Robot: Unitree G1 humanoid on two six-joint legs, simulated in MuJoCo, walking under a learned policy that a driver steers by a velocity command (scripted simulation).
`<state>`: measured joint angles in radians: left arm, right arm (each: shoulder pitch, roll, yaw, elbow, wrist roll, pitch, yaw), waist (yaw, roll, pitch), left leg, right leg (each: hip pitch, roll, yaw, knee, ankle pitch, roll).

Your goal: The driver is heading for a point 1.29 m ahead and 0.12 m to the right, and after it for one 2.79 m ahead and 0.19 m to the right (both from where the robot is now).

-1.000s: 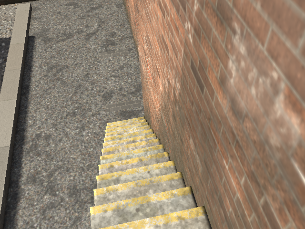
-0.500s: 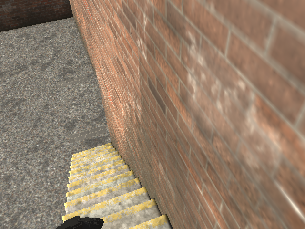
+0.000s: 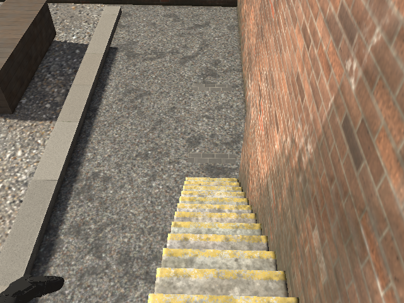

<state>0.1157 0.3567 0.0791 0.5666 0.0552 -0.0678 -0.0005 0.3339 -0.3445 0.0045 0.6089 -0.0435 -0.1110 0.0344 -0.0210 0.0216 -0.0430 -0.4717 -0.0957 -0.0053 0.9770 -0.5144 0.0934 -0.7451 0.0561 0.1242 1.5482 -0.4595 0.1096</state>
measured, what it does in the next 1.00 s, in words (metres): steps to the right, turning left: right foot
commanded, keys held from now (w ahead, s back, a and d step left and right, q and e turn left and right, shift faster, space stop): q+shift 0.18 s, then shift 0.76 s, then w+shift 0.06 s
